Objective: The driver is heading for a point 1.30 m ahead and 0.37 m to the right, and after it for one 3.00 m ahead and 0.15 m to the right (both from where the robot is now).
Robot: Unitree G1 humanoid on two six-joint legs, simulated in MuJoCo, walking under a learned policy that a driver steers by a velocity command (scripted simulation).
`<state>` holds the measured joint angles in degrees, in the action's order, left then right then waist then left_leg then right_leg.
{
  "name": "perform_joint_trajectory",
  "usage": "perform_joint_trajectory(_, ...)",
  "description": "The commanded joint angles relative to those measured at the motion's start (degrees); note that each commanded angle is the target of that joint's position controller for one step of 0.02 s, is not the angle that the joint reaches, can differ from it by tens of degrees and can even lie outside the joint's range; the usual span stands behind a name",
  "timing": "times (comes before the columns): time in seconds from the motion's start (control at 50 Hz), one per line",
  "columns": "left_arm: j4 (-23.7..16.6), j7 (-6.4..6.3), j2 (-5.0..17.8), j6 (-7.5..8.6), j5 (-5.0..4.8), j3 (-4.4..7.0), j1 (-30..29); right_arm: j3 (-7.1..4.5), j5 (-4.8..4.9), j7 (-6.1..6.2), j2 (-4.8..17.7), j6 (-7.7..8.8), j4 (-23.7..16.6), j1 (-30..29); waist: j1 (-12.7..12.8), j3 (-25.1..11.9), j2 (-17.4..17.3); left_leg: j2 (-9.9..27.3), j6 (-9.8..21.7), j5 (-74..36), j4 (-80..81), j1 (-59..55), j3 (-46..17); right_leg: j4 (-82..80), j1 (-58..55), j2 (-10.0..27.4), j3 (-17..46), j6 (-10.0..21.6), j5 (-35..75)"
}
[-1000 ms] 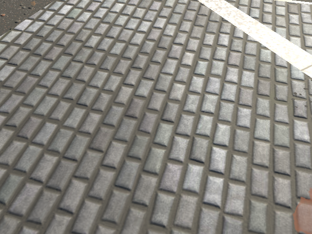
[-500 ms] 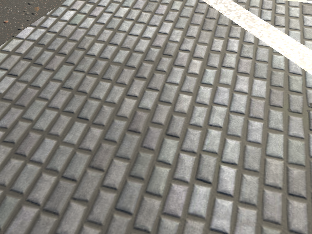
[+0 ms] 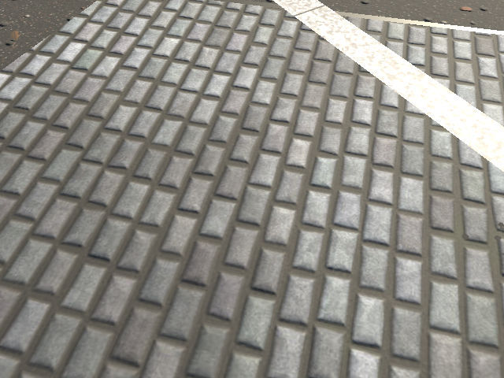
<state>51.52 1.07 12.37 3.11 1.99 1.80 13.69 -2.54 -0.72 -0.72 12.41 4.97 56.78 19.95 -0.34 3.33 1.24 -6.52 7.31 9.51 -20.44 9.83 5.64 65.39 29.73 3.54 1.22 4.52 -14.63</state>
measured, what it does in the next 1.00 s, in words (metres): walks ahead: right foot, then left foot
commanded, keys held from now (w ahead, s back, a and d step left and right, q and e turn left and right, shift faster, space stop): w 0.98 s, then w+e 0.02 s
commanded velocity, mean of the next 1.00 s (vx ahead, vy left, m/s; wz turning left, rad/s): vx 0.50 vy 0.00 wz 0.00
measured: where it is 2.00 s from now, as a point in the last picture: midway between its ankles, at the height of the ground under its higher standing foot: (287, 203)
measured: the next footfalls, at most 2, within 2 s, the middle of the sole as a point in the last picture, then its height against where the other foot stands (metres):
right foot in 0.36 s outside the picture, level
left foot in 0.92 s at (243, 315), level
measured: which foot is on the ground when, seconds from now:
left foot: down 0.00-0.38, up 0.40-0.90, down 0.92-1.00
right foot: up 0.00-0.34, down 0.36-0.92, up 0.94-1.00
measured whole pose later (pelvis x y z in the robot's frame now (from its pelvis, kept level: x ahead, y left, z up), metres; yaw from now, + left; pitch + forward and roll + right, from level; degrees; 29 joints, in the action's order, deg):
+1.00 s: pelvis +0.55 -0.02 -0.01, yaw +1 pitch +0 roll -1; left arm 61.2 -0.4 10.5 4.5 0.5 1.8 24.8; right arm -2.5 -1.7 -0.6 11.5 4.8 51.8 4.5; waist 2.1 3.9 0.7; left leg -1.7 6.0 9.4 -31.9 22.4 6.2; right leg 57.8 9.6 -1.9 -1.2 4.8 -25.7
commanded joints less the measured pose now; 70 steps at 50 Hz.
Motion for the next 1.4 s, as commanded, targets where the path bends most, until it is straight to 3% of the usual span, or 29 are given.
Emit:
perform_joint_trajectory(0.02,-1.88,0.52,2.58,-0.80,0.21,0.48,1.61,-0.49,0.22,0.10,4.86,1.41,-1.23,2.47,1.63,2.21,-2.81,16.75,6.63,-4.31,15.60,2.58,-15.22,-4.96,4.44,3.19,-0.78,-1.51,5.93)
perform_joint_trajectory(0.14,-5.58,0.86,1.92,-0.69,-0.60,0.03,-11.91,0.08,0.43,0.41,4.59,1.21,0.90,9.32,-2.41,2.92,-3.76,15.20,3.58,-12.87,14.92,-5.48,-11.02,-21.61,8.58,1.98,-3.90,-3.12,16.76)
perform_joint_trajectory(0.24,-7.86,0.83,2.06,-0.27,-0.70,-0.08,-19.06,0.32,-0.51,1.28,4.96,0.84,2.78,13.32,-4.42,3.58,-4.67,17.41,4.40,-22.30,10.84,-14.87,-10.56,-29.33,9.23,-0.32,-5.26,-2.03,13.74)
perform_joint_trajectory(0.3,-7.99,0.59,2.78,0.44,-0.76,0.30,-17.47,0.08,-0.84,1.83,6.08,0.67,3.32,11.77,-2.22,2.93,-5.42,18.83,3.74,-34.29,5.68,-17.49,-9.64,-33.51,3.48,-2.47,-6.01,0.44,7.35)
perform_joint_trajectory(0.34,-4.09,-0.29,4.40,1.17,-0.60,1.41,-5.53,-0.13,-0.60,1.84,7.19,0.47,3.46,9.84,3.09,-3.05,-5.53,17.43,2.01,-47.45,-7.33,-15.65,-7.71,-37.94,-12.25,-6.28,-7.44,2.86,5.89)
perform_joint_trajectory(0.36,-0.75,-0.95,6.74,1.77,0.21,2.47,4.81,0.07,-0.22,1.71,6.89,0.53,2.98,8.82,7.26,-8.75,-4.22,15.30,0.91,-40.84,-18.99,-8.21,-5.97,-39.11,-26.76,-3.91,-4.81,4.88,7.32)
perform_joint_trajectory(0.38,0.59,-1.67,12.46,2.13,1.87,3.96,14.32,1.08,1.17,1.34,3.25,0.73,0.47,9.75,9.21,-17.26,3.47,10.74,-0.97,-17.54,-38.49,7.96,-2.93,-39.83,-44.03,11.96,14.13,9.40,1.03)
perform_joint_trajectory(0.4,1.24,-0.97,13.58,1.29,0.59,4.54,14.67,0.65,2.14,1.09,2.54,0.73,1.14,14.32,6.88,-23.07,11.81,1.54,-2.17,19.72,-55.09,21.86,-4.37,-47.46,-51.03,21.72,37.97,15.99,1.21)
perform_joint_trajectory(0.42,0.71,-0.51,10.58,0.87,-0.96,3.92,8.90,-0.45,0.63,1.31,6.56,0.48,0.63,9.79,4.90,-14.43,3.40,5.73,-1.41,15.51,-57.22,26.97,-9.02,-49.07,-43.98,18.57,31.89,14.09,-0.50)
perform_joint_trajectory(0.44,0.03,-0.29,7.39,1.19,-1.34,3.04,3.82,-0.34,0.28,0.98,5.49,0.76,-0.88,4.92,3.50,-7.56,1.22,7.79,-1.44,10.65,-54.80,27.12,-8.93,-51.03,-35.45,16.45,24.02,12.66,2.28)
perform_joint_trajectory(0.46,0.20,-0.19,4.91,1.62,-1.07,2.38,1.41,-0.24,0.17,0.78,4.12,0.66,-1.18,3.09,1.59,-3.55,-0.30,9.77,-1.61,8.00,-51.12,25.02,-8.51,-53.21,-28.74,13.63,18.39,10.48,6.93)
perform_joint_trajectory(0.48,1.14,-0.39,3.21,2.06,-1.14,1.81,1.49,-0.37,-0.82,0.47,3.65,-0.07,-1.51,2.50,0.01,-1.91,0.50,10.97,-2.09,7.02,-48.13,22.68,-8.55,-54.24,-24.54,11.20,14.37,8.74,10.41)
perform_joint_trajectory(0.52,2.97,-0.64,2.23,2.85,-1.15,1.36,3.92,-0.11,-1.51,-0.32,1.57,-1.48,-0.87,4.08,-1.53,-1.95,1.48,11.12,-3.10,5.81,-45.84,19.61,-7.41,-55.57,-21.51,9.03,9.98,7.71,15.58)
perform_joint_trajectory(0.56,4.44,-0.72,3.71,3.43,-1.52,1.56,6.52,-0.22,-1.58,-0.82,1.42,-2.18,-1.73,1.82,-2.15,-1.03,1.56,11.61,-3.88,3.68,-43.57,21.92,-6.26,-56.76,-21.18,8.11,7.18,7.81,18.80)
perform_joint_trajectory(0.7,6.91,-0.89,4.11,3.29,-1.47,0.89,13.76,0.52,-0.62,-1.13,1.39,-2.41,-7.48,-16.04,1.47,2.42,2.11,11.65,-5.68,-9.26,-24.34,27.00,-2.48,-58.60,-24.49,5.64,2.04,6.10,25.13)
perform_joint_trajectory(0.82,9.32,-1.92,4.97,2.77,-0.59,0.88,18.64,0.63,-0.48,-0.86,2.33,-1.85,-10.35,-24.04,3.37,3.69,2.52,9.59,-3.29,-6.57,-14.67,27.44,-1.50,-55.44,-35.53,9.03,2.14,6.91,30.85)
perform_joint_trajectory(0.88,9.52,-2.36,6.12,2.54,-0.30,1.21,16.36,-0.09,-0.47,-0.33,3.30,-1.00,-9.14,-18.77,0.09,1.05,2.97,6.22,-0.55,-0.02,-10.66,17.46,0.00,-47.06,-37.00,9.34,0.37,5.54,47.12)
perform_joint_trajectory(0.9,9.59,-2.29,6.53,2.36,-0.40,1.32,15.55,-0.72,-0.56,0.11,4.09,-0.59,-6.75,-11.69,-2.81,-2.50,2.58,4.25,0.64,-0.10,-8.03,9.00,0.87,-38.99,-36.08,8.22,-0.66,4.78,51.96)
perform_joint_trajectory(0.92,9.19,-2.15,6.19,2.30,-0.76,1.13,14.70,-1.70,-1.26,0.70,6.01,0.01,-3.38,-1.58,-6.75,-7.88,0.97,5.65,2.48,-2.15,-6.17,-4.76,-0.98,-27.46,-29.60,5.93,-2.46,3.63,46.61)
perform_joint_trajectory(0.94,6.97,-1.73,3.23,2.46,-2.09,0.24,15.60,-3.17,-2.83,1.37,11.39,0.37,-1.85,7.88,-8.73,-15.63,-5.95,20.10,6.79,3.27,-5.20,-21.60,-18.39,-8.66,-13.98,1.59,-5.28,1.83,25.18)
perform_joint_trajectory(0.96,7.28,-1.42,0.84,2.29,-3.07,0.22,21.03,-3.87,-2.31,0.75,14.06,-0.22,-1.71,8.49,-6.06,-20.45,-14.34,32.06,13.85,3.26,2.23,-29.55,-43.17,8.61,1.88,-8.38,-4.21,0.55,-17.01)
perform_joint_trajectory(0.98,6.87,-1.56,5.19,1.94,-1.55,1.51,15.47,-3.37,-0.17,0.36,11.09,-0.78,-2.04,3.28,-4.58,-13.56,-5.82,28.51,11.70,8.06,4.47,-23.10,-39.80,11.07,6.49,-4.46,1.87,1.46,-12.39)
perform_joint_trajectory(1.0,5.41,-1.27,4.42,2.17,-1.42,1.46,11.06,-2.41,0.18,0.20,7.57,-0.60,-3.15,-2.64,-2.66,-6.04,-3.99,26.90,9.48,7.09,6.62,-14.06,-30.80,8.75,6.95,-2.17,1.89,1.57,-6.70)
perform_joint_trajectory(1.02,5.32,-1.13,3.26,2.08,-1.39,1.38,9.27,-1.67,-0.14,0.05,4.74,-0.12,-3.49,-5.55,-1.09,-2.86,-2.20,24.26,7.05,3.29,8.99,-7.66,-24.84,5.50,4.51,-0.38,1.87,1.52,-3.34)
perform_joint_trajectory(1.06,6.10,-0.48,1.33,0.48,-0.19,1.34,10.87,-0.61,-0.13,0.60,1.52,0.70,-2.12,-5.30,1.64,-1.03,-3.93,20.60,3.57,-2.04,11.49,-0.77,-16.26,1.56,-0.59,1.04,1.87,0.51,-1.20)
perform_joint_trajectory(1.16,3.36,0.56,0.96,-1.64,-0.27,1.64,4.02,-0.82,-0.14,1.08,3.90,2.22,0.29,1.07,1.92,1.31,-4.15,19.22,1.69,-9.77,14.14,-1.10,-7.04,-2.58,5.92,1.80,0.84,-0.55,6.71)
perform_joint_trajectory(1.3,-2.09,1.33,-0.09,-1.26,-0.73,0.49,-10.51,-0.22,-0.05,2.07,3.88,2.13,1.62,6.69,-1.10,3.35,-4.61,18.34,-0.68,-21.76,13.14,-7.16,1.85,-21.78,7.81,0.40,-5.13,-0.69,16.74)
perform_joint_trajectory(1.36,-4.10,1.45,0.15,-1.16,-0.50,0.30,-14.42,-0.33,-0.34,2.73,4.50,1.56,2.88,9.81,-2.18,3.87,-4.54,20.10,-0.54,-28.21,10.34,-13.54,3.94,-27.01,7.73,-0.83,-7.96,0.90,13.63)
perform_joint_trajectory(1.4,-4.41,1.35,0.75,-1.10,-0.33,0.61,-13.66,-0.53,-0.46,3.20,5.42,1.08,3.00,9.41,-0.99,2.83,-5.24,20.96,-0.81,-40.40,5.73,-16.48,5.86,-29.03,4.42,-2.92,-9.75,2.78,8.98)
Velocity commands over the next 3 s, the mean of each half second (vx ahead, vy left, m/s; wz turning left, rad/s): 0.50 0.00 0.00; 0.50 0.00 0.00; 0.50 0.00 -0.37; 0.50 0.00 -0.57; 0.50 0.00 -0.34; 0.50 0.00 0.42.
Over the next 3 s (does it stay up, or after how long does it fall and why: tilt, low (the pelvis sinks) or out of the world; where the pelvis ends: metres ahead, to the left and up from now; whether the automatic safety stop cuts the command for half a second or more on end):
stays up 1.46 -0.39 -0.01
